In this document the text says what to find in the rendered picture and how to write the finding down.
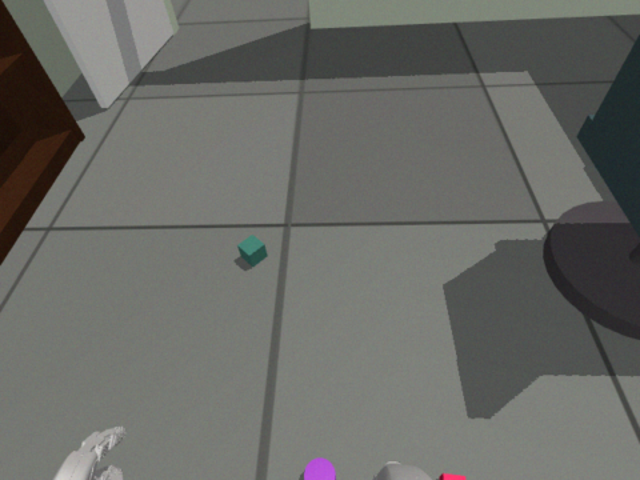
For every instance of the bookshelf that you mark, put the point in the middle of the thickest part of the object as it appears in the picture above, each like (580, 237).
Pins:
(38, 134)

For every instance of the office chair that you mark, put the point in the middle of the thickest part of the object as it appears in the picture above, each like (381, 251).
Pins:
(592, 252)

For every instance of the left robot hand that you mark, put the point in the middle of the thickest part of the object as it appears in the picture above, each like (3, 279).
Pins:
(81, 464)

